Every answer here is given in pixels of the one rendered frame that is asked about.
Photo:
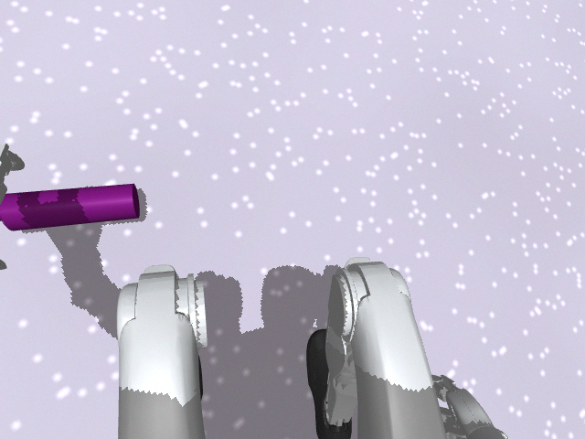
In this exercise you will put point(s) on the right robot foot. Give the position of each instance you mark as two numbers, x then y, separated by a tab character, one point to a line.
317	371

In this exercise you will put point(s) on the bottle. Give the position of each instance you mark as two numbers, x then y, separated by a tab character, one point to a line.
62	207

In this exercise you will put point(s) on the left robot hand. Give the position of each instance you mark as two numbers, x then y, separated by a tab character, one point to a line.
8	162

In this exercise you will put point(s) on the right robot hand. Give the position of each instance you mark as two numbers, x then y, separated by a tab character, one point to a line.
464	415

